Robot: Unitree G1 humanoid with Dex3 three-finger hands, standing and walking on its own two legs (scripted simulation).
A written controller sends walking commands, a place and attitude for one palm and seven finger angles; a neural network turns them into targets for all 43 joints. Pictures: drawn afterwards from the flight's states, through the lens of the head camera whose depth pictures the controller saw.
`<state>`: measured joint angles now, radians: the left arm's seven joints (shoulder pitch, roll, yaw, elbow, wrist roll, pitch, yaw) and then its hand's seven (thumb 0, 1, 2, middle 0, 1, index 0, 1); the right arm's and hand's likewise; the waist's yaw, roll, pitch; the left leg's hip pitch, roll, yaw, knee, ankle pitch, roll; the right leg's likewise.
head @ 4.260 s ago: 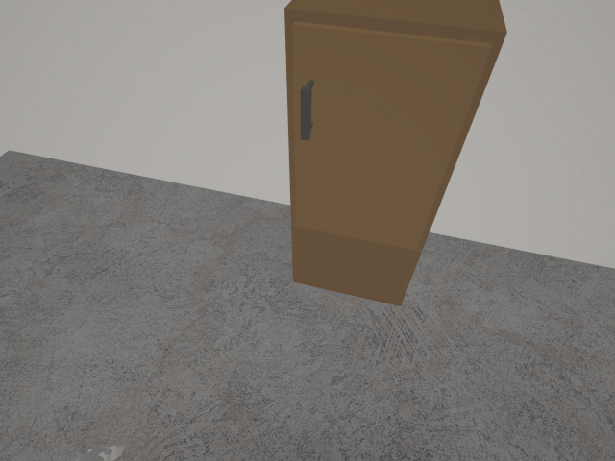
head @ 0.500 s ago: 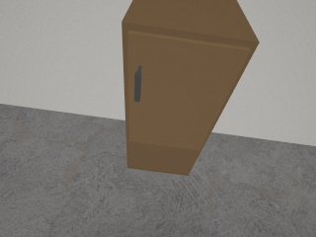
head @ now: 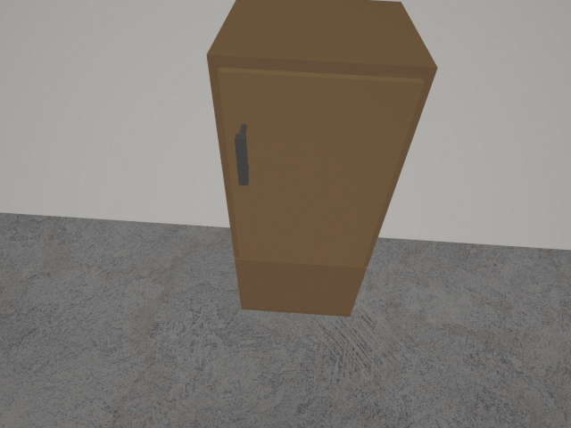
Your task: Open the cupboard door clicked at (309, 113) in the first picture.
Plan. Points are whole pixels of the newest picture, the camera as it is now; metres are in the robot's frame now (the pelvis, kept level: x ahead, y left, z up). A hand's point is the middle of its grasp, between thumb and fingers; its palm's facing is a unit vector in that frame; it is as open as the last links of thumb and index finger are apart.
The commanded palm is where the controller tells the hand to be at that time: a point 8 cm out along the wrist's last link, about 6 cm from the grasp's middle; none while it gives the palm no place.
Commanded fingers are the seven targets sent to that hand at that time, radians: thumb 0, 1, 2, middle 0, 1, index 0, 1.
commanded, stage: come to a stop and stand still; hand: left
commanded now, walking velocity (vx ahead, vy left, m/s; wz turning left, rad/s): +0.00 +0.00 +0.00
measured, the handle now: (243, 155) +0.64 +0.12 +0.02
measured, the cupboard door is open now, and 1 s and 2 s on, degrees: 0 0 0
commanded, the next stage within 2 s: look again from close up in 0.24 s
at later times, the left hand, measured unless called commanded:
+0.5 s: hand out of the picture -0.01 +0.16 -0.19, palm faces +0.04 -0.98 -0.19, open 7.3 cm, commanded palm none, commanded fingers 0.00 0.90 0.90 -0.20 -0.30 -0.20 -0.30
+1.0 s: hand out of the picture +0.05 +0.22 -0.16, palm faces +0.02 -0.96 -0.28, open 7.3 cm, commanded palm none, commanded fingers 0.00 0.90 0.90 -0.20 -0.30 -0.20 -0.30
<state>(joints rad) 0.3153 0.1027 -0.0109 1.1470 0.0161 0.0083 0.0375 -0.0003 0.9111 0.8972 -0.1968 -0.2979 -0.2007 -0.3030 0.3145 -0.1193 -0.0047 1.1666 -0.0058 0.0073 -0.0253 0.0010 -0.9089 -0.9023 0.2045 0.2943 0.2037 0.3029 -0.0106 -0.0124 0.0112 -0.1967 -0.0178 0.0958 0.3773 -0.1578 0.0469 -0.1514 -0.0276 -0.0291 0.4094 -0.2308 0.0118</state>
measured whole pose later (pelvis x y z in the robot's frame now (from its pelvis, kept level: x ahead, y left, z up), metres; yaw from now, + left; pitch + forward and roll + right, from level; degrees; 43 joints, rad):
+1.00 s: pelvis -0.01 +0.00 +0.00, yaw +2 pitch -3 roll -1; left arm 0.24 0.27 -0.01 1.00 0.02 0.00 0.02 0.00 0.91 0.90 -0.20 -0.30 -0.20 -0.30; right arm 0.19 -0.26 0.00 1.01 -0.01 0.00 0.00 0.00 -0.90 -0.90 0.21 0.29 0.20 0.30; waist 0.00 0.00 -0.01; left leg -0.22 -0.01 0.07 0.44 -0.17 0.05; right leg -0.14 -0.02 -0.06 0.42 -0.23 0.01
